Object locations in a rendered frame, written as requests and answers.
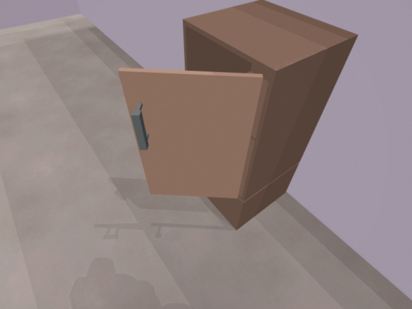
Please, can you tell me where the cupboard door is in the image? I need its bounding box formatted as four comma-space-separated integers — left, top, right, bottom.
118, 68, 263, 198

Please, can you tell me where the handle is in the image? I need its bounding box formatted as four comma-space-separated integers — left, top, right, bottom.
131, 102, 149, 150

